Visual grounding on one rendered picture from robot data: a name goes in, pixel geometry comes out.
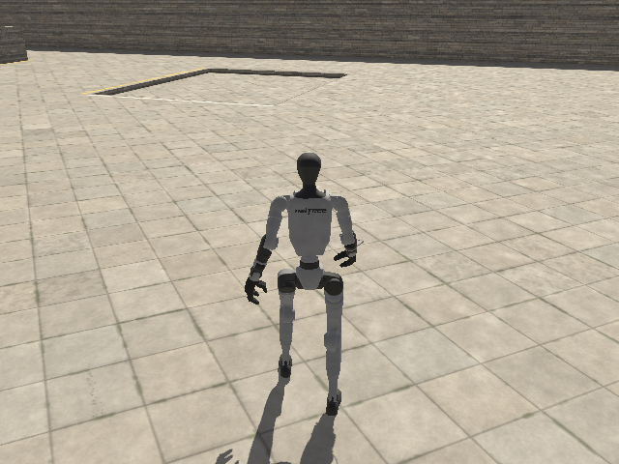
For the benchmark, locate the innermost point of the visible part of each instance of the robot left forearm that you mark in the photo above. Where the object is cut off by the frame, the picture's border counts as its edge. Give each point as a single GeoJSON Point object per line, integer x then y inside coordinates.
{"type": "Point", "coordinates": [260, 261]}

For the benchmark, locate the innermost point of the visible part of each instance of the robot right forearm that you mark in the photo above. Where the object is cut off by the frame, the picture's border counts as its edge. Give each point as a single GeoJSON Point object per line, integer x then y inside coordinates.
{"type": "Point", "coordinates": [351, 250]}

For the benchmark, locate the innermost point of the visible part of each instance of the humanoid robot head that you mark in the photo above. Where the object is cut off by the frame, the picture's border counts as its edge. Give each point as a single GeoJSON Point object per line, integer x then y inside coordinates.
{"type": "Point", "coordinates": [308, 166]}

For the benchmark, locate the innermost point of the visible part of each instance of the robot left upper arm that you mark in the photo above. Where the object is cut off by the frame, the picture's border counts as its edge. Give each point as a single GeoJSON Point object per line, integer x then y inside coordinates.
{"type": "Point", "coordinates": [278, 205]}

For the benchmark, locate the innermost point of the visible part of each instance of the robot torso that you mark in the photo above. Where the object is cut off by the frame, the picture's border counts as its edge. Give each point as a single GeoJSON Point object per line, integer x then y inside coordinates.
{"type": "Point", "coordinates": [309, 224]}

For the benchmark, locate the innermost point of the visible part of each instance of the robot left hand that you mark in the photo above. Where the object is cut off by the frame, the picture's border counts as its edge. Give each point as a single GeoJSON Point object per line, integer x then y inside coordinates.
{"type": "Point", "coordinates": [249, 289]}

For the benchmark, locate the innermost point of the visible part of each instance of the robot right hand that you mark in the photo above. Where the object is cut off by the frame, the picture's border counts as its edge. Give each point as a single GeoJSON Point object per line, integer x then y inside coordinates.
{"type": "Point", "coordinates": [349, 262]}

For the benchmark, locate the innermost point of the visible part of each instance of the robot right upper arm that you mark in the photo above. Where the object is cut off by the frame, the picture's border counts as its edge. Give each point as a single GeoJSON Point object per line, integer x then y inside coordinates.
{"type": "Point", "coordinates": [340, 204]}

